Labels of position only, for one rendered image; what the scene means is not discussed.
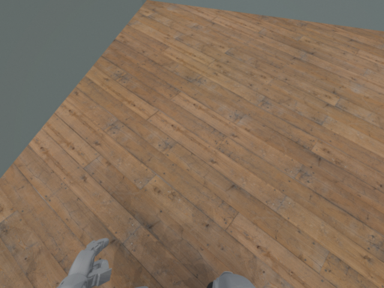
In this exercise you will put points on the robot right shin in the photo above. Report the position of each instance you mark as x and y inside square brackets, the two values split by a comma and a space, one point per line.
[226, 272]

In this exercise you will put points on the robot right thigh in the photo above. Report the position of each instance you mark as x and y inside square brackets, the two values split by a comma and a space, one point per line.
[232, 281]

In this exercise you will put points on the left robot forearm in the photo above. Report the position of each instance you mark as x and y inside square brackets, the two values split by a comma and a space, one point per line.
[74, 281]

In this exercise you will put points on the robot left hand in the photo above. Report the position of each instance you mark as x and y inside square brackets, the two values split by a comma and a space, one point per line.
[97, 272]

